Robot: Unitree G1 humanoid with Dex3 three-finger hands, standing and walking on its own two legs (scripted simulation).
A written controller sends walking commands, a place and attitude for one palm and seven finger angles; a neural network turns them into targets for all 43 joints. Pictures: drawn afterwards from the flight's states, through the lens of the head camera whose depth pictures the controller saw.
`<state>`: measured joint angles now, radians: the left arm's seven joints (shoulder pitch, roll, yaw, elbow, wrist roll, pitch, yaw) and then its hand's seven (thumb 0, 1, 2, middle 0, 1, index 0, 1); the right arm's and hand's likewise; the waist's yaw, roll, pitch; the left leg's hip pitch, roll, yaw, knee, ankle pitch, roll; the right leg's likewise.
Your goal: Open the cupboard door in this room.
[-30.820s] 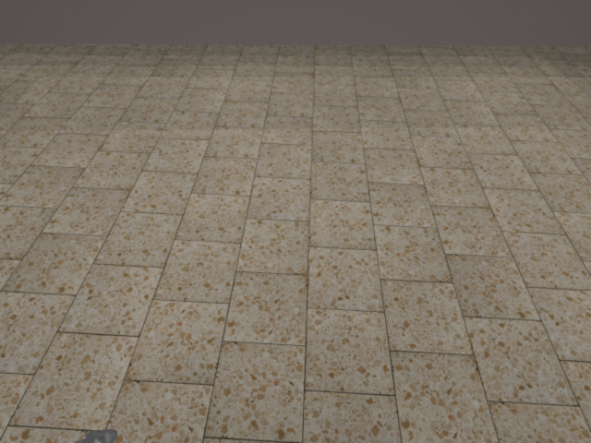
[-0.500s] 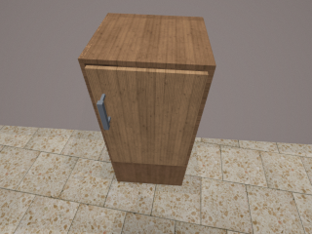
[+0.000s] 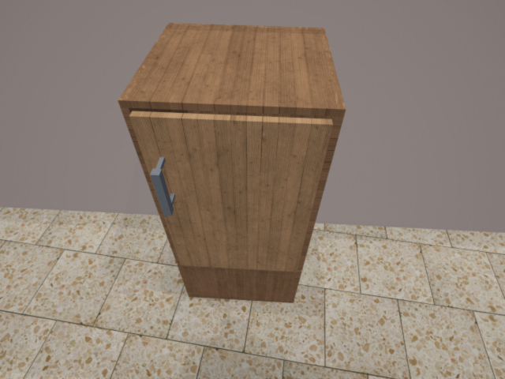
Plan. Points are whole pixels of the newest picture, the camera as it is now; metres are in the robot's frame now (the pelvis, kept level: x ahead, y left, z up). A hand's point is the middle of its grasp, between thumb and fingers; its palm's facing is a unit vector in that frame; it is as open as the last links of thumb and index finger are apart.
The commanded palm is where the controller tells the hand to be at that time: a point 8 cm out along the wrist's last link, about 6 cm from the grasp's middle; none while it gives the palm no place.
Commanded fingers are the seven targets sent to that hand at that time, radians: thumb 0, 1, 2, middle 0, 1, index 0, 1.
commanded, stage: look again from close up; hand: left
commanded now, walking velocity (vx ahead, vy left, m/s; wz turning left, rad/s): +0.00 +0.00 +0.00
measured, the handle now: (165, 187) +0.51 +0.24 -0.04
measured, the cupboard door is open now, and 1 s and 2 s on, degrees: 0 0 0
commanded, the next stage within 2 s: raise the hand with hooked fingers in 0.52 s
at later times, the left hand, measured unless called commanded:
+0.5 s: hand out of the picture -0.01 +0.17 -0.17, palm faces +0.04 -0.98 -0.19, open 7.3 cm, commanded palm none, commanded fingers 0.00 0.90 0.90 -0.20 -0.30 -0.20 -0.30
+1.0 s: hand (157, 351) +0.18 +0.17 -0.06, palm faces -0.06 -1.00 +0.02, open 8.3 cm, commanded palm +0.14 +0.24 -0.06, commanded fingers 0.00 0.43 0.70 -0.23 -0.60 -0.23 -0.60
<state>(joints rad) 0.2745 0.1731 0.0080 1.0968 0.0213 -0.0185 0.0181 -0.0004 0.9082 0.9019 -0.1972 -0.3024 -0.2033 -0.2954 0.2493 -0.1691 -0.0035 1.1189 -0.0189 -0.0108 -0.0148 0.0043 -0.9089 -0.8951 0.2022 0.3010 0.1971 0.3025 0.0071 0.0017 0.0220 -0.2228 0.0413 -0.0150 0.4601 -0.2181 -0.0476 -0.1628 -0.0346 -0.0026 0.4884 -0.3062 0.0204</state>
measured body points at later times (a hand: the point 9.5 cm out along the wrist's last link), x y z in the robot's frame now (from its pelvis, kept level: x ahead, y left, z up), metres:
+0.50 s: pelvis +0.00 +0.00 +0.00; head +0.01 +0.00 +0.45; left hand -0.01 +0.22 -0.16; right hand +0.01 -0.23 -0.16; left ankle +0.02 +0.15 -0.74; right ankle -0.03 -0.13 -0.74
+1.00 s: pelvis -0.03 +0.00 -0.09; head +0.01 +0.01 +0.36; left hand +0.17 +0.22 -0.06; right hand +0.20 -0.26 -0.12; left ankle +0.02 +0.15 -0.74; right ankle -0.03 -0.13 -0.74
